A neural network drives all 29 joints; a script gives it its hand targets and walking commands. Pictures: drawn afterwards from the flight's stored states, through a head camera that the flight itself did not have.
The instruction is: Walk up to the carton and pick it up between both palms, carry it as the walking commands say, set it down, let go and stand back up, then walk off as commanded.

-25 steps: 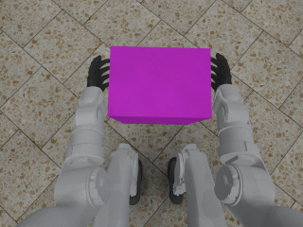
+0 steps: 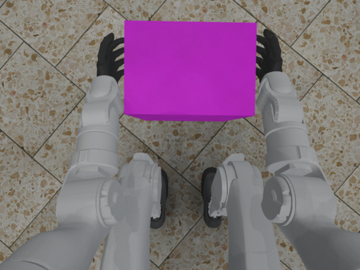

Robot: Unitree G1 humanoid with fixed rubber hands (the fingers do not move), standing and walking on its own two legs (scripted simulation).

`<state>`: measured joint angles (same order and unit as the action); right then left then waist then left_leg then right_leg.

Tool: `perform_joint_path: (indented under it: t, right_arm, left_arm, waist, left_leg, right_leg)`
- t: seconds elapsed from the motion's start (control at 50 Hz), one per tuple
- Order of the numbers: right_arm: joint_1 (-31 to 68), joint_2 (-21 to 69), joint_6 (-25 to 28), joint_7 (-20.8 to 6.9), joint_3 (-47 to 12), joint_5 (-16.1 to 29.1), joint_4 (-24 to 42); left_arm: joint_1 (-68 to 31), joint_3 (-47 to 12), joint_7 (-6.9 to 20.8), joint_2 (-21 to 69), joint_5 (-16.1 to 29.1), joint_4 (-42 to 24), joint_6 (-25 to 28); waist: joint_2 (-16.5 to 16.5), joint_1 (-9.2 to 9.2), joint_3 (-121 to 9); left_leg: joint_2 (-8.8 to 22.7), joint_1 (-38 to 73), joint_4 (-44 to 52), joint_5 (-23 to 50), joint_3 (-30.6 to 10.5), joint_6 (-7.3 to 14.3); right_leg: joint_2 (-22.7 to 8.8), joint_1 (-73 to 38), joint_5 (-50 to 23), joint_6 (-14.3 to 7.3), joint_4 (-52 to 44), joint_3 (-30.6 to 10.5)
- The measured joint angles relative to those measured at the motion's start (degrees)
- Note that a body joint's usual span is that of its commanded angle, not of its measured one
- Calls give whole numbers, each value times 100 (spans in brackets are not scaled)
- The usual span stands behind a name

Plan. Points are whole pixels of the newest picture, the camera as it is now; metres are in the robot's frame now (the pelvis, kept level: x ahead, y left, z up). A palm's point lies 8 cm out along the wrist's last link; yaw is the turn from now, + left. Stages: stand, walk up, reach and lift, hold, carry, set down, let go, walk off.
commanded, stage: set down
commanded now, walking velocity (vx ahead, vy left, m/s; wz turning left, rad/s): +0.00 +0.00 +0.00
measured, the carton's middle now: (186, 84) +0.48 +0.00 -0.19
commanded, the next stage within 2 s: none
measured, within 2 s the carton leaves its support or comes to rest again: neither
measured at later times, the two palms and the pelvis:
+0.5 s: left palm (122, 81) +0.49 +0.16 -0.20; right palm (254, 77) +0.50 -0.16 -0.20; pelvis -0.01 +0.00 -0.06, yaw +0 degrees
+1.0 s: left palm (125, 84) +0.49 +0.16 -0.22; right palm (252, 80) +0.50 -0.17 -0.22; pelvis -0.01 +0.00 -0.08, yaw +0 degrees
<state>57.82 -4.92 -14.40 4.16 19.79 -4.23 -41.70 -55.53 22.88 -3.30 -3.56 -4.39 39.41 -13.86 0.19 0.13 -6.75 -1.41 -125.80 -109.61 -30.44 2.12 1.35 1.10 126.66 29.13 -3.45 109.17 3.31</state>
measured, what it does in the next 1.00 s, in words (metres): lowers itself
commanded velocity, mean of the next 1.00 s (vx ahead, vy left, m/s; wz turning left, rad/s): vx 0.00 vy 0.00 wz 0.00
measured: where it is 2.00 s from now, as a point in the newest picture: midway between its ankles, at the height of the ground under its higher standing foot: (184, 207)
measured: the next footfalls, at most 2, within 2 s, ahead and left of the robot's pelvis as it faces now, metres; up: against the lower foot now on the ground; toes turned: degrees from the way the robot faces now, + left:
none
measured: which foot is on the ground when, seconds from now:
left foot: down 0.00-1.00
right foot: down 0.00-1.00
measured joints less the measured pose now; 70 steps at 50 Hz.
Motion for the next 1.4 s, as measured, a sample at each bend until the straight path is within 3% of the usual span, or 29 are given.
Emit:
perform_joint_path:
  t: [0.3,0.64,0.96,1.16,1.4]
  right_arm:
    - [660,-400,249,127,-359,395,-614]
    - [1035,-795,661,349,-1068,1085,-1204]
    - [1464,-985,852,334,-1353,1287,-1974]
    - [1626,-1032,954,411,-1583,1463,-2158]
    - [1895,-1077,1052,364,-1574,1449,-2540]
  left_arm:
    - [-546,-262,-203,-320,376,490,231]
    - [-973,-949,-434,-739,1130,1146,611]
    - [-1293,-1100,-485,-841,1230,1809,821]
    - [-1477,-1395,-489,-1024,1580,2086,940]
    - [-1713,-1468,-475,-1083,1607,2438,1028]
  waist:
    - [0,-22,704]
    - [52,1,1398]
    - [34,-12,1738]
    - [90,-13,1939]
    - [89,-29,2000]
  left_leg:
    - [15,-436,-741,-58,52,28]
    - [-46,-557,-1439,-249,88,46]
    - [-46,-418,-1559,-182,91,15]
    - [-73,-442,-1653,-138,104,14]
    - [-99,-509,-1666,-28,122,34]
  right_leg:
    - [-23,446,44,-15,738,17]
    - [-3,589,207,10,1436,-8]
    - [48,476,106,32,1547,-30]
    - [21,486,86,33,1652,-34]
    - [2,529,5,61,1668,-54]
